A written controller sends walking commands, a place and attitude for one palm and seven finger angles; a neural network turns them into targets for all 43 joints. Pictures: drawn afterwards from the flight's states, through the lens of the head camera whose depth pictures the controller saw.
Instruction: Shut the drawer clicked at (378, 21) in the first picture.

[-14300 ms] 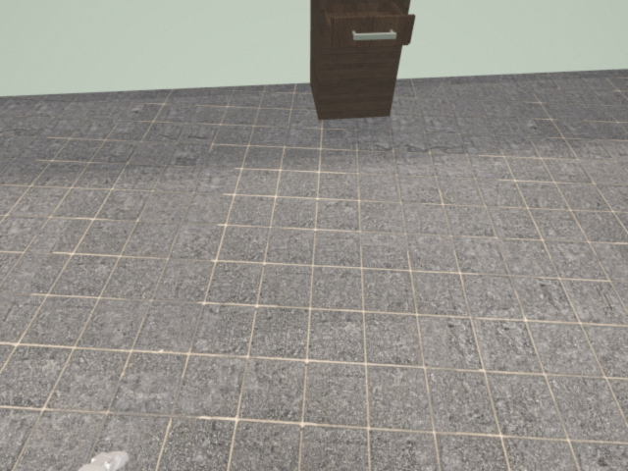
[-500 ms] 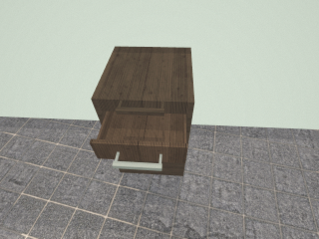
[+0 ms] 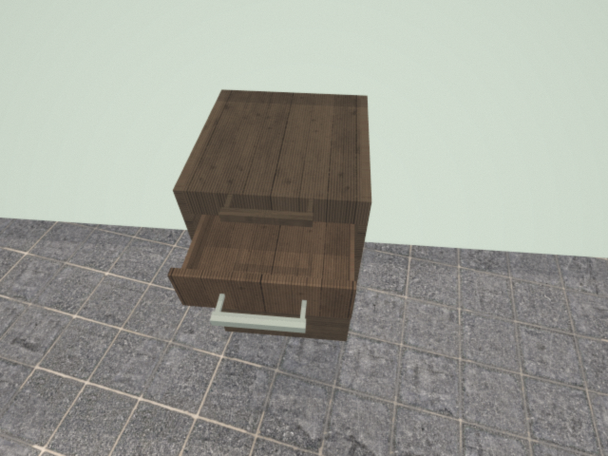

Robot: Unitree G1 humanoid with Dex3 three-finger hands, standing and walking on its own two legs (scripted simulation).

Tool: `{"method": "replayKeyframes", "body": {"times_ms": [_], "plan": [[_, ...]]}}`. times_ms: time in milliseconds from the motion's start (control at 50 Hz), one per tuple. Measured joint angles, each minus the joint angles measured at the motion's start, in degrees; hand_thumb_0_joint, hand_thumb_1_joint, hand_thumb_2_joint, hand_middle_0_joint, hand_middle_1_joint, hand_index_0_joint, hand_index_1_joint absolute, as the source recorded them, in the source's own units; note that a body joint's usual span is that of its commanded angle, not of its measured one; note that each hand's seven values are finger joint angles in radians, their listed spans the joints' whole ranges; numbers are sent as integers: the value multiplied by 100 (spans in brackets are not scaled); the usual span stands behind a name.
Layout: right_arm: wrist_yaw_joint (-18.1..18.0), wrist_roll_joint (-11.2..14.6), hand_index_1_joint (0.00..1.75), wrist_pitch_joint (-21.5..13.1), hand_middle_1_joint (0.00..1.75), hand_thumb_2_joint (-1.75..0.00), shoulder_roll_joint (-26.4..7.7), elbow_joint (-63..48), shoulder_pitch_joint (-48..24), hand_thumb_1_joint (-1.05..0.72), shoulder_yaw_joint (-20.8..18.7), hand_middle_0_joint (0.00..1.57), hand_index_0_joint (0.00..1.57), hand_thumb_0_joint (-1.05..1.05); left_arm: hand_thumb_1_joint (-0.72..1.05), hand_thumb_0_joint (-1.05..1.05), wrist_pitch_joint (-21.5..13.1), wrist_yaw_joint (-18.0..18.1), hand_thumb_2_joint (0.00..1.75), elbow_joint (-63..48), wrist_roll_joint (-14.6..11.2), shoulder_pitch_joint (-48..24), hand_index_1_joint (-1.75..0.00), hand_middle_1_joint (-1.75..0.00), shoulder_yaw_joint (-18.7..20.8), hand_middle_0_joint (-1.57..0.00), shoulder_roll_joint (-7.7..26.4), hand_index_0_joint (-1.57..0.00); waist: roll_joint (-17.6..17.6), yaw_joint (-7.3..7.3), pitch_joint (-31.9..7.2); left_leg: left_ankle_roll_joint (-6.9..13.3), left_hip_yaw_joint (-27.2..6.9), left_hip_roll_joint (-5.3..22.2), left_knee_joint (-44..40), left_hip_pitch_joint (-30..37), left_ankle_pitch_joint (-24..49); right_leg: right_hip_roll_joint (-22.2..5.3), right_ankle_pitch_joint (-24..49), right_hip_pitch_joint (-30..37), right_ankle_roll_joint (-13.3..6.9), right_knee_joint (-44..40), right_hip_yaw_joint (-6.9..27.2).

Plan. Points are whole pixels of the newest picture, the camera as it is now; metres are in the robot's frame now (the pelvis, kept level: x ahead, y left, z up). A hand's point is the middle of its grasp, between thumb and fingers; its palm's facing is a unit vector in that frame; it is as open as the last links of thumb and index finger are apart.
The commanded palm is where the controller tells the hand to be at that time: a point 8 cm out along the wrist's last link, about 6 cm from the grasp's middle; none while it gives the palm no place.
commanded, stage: look again from close up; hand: left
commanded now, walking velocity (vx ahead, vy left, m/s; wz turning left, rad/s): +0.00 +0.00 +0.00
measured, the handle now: (260, 312) +0.43 +0.12 -0.22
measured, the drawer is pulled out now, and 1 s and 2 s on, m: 0.17 0.17 0.17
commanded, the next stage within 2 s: shuffle to correct the standing spot in 0.44 s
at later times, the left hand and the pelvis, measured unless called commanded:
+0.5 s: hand out of the picture -0.02 +0.16 -0.17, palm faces +0.02 -0.98 -0.18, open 7.4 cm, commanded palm none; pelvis +0.00 +0.00 +0.00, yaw +0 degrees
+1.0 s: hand out of the picture +0.00 +0.13 -0.18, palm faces +0.03 -0.98 -0.19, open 7.4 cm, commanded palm none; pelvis +0.01 -0.04 -0.01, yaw +1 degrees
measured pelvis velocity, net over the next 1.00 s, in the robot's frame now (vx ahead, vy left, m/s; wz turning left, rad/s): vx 0.01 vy -0.04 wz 0.01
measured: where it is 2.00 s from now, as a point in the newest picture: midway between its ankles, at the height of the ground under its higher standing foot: outside the picture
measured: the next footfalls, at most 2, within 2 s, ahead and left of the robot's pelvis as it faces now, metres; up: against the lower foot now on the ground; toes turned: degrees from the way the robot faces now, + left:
none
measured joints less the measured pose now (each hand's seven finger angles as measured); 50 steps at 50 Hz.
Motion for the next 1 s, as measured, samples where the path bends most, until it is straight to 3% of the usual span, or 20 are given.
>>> {"method": "replayKeyframes", "body": {"times_ms": [720,920,1000], "plan": [[-42,-21,30,-10,30,-90,226,117,111,-91,-54,20,20,1,91,1,97,-39,90,-22,29,219,-30,-30,31,-20,-90,-19,-163,8,-39,-13,21,29,148,-106,-74,30,-55,-122,-18,152,14],[-135,-76,30,115,30,-90,154,25,106,-91,-233,20,20,1,91,1,217,-123,90,-310,123,324,-30,-30,200,-20,-32,-19,-133,-1,-37,-201,-16,212,599,-338,-390,206,-438,-428,-223,733,-51],[-146,-21,30,145,30,-90,39,-10,29,-91,-231,20,20,1,91,1,101,-51,90,-284,76,267,-30,-30,179,-20,-57,-19,-45,-64,14,-91,-82,329,879,-495,-578,324,-415,-328,-336,584,-211]]}}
